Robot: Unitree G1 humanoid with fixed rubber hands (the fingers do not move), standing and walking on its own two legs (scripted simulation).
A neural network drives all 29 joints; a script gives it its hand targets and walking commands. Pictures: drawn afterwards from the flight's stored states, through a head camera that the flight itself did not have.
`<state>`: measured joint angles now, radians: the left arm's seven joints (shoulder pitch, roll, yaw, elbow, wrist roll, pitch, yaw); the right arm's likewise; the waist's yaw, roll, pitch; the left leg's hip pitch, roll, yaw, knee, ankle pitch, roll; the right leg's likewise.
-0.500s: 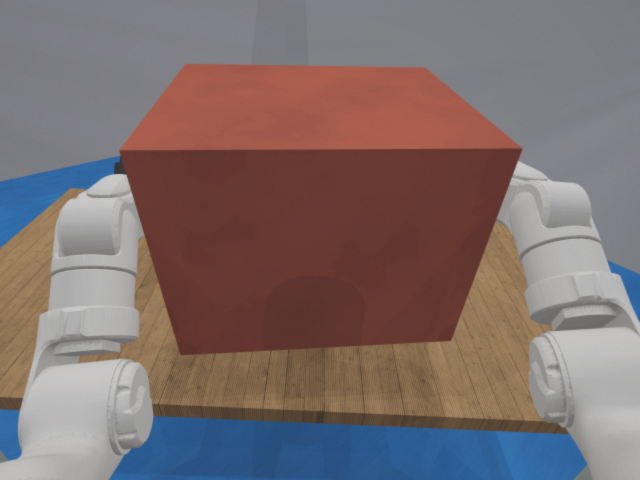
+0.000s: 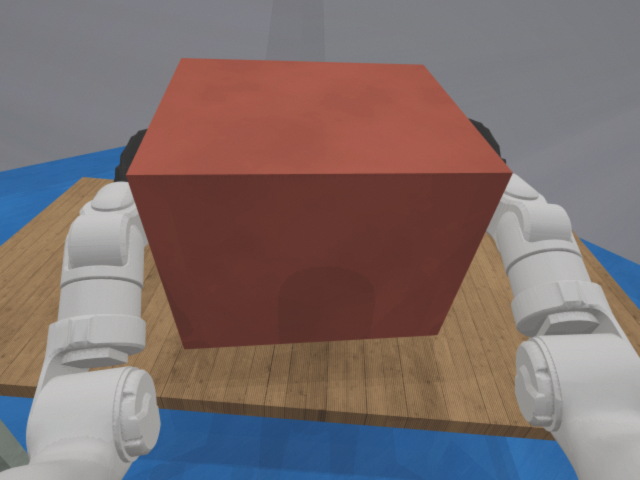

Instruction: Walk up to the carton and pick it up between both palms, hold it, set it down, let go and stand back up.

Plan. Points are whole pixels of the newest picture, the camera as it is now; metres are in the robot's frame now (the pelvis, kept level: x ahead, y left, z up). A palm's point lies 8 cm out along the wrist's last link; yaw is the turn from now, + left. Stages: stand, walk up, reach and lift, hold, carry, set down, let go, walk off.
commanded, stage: set down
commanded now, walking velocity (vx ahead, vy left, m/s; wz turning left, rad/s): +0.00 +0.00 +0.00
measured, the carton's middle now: (311, 198) +0.41 +0.00 +0.23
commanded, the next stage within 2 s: none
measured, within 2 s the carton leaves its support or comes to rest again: neither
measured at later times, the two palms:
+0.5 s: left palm (149, 209) +0.39 +0.20 +0.22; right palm (481, 195) +0.40 -0.21 +0.25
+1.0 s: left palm (161, 229) +0.39 +0.19 +0.19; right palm (475, 210) +0.41 -0.22 +0.22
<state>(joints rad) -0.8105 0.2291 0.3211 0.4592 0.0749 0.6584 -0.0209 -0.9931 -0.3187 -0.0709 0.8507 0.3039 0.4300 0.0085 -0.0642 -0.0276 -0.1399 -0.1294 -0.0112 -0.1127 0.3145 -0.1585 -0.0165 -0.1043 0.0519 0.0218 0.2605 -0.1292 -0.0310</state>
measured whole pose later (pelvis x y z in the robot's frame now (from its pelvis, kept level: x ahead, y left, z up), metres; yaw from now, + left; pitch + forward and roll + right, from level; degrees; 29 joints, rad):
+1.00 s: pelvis +0.00 -0.01 +0.00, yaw +0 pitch +3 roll +0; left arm -0.73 0.14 0.28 0.46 0.05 0.59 0.09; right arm -0.94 -0.35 -0.10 0.95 0.25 0.28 0.12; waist -0.02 -0.02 -0.14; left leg -0.20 0.00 -0.10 0.30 -0.15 -0.03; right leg -0.19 0.06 0.00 0.28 -0.13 -0.04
